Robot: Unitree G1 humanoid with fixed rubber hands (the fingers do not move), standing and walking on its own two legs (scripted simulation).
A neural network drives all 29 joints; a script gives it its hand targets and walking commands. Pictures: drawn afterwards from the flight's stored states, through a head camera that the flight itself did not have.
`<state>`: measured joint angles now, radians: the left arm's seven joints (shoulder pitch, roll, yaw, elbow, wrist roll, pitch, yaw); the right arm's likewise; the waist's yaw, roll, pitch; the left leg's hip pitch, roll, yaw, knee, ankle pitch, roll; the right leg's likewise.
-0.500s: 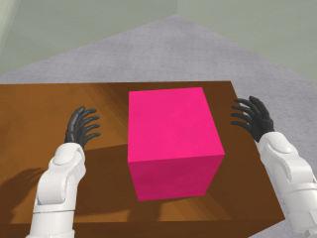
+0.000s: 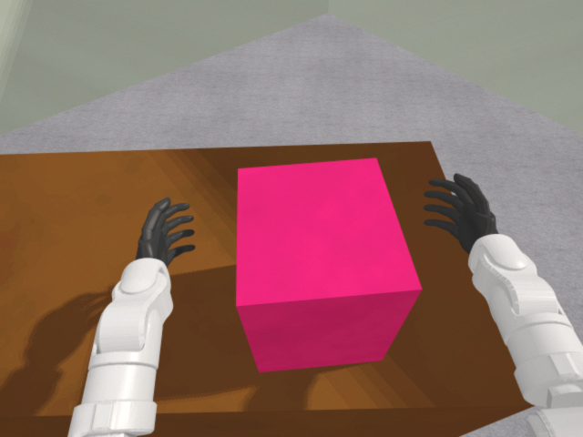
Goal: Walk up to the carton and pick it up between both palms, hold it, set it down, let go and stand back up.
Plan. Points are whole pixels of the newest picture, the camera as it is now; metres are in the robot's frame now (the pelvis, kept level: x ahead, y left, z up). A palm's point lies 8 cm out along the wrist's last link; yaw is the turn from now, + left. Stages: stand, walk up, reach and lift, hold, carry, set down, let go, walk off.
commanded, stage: reach and lift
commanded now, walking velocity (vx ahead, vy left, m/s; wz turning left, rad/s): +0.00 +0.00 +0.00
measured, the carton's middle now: (314, 270) +0.37 -0.01 -0.01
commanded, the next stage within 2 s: none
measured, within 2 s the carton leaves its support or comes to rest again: neither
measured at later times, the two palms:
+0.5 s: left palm (196, 289) +0.34 +0.16 +0.00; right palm (433, 271) +0.37 -0.18 +0.00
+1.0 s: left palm (209, 299) +0.33 +0.15 -0.02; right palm (407, 269) +0.38 -0.15 -0.01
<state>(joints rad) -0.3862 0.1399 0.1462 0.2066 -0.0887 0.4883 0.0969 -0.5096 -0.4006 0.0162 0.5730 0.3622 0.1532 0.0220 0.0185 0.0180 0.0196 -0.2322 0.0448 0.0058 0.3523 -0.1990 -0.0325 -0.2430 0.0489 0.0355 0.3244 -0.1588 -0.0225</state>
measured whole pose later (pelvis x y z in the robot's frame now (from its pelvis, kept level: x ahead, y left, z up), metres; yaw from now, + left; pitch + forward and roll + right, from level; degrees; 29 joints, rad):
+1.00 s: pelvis -0.03 -0.01 -0.03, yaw +2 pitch +18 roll -1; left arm -0.54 -0.01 0.09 0.97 -0.05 -0.34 0.16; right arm -0.66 -0.13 -0.03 1.08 0.16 -0.31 -0.08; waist 0.03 0.04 -0.17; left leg -0.68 0.04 -0.04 0.62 -0.25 -0.04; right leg -0.68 0.05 -0.01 0.58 -0.22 -0.03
